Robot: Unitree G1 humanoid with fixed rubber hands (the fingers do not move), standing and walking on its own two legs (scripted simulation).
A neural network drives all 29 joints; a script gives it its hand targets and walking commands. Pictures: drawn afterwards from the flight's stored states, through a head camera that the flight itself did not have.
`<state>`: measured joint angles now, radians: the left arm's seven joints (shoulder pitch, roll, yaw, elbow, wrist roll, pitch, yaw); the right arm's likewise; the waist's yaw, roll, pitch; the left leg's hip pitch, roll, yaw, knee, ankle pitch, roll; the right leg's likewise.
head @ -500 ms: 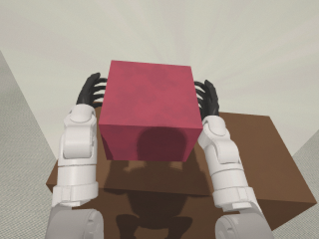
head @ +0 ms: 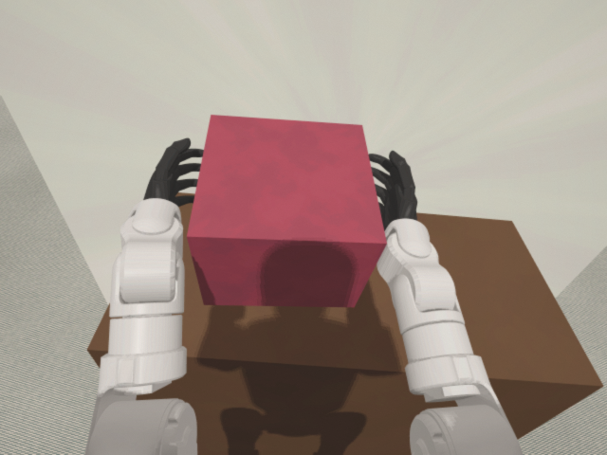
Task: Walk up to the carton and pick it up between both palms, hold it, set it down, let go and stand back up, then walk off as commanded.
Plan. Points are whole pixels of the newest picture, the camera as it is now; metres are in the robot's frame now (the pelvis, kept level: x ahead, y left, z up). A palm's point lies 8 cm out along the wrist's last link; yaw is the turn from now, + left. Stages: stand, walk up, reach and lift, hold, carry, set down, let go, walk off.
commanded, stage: hold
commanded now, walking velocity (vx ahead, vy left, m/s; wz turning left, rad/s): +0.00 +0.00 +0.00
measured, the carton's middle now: (284, 213) +0.36 +0.03 +0.15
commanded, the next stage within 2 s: none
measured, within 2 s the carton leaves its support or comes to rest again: neither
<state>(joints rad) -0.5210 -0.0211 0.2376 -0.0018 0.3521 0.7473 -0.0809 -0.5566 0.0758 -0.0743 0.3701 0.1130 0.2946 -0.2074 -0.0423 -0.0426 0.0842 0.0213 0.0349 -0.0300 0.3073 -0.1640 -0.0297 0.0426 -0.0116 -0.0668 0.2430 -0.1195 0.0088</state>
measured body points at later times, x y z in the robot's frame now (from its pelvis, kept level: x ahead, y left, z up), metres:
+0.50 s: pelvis +0.00 +0.00 +0.00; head -0.03 +0.02 +0.45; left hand +0.36 +0.17 +0.19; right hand +0.37 -0.12 +0.18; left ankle +0.02 +0.14 -0.75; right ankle +0.02 -0.12 -0.75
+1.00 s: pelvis +0.00 +0.00 +0.00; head -0.04 +0.02 +0.45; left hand +0.36 +0.17 +0.19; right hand +0.37 -0.12 +0.18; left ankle +0.02 +0.14 -0.75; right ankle +0.02 -0.12 -0.75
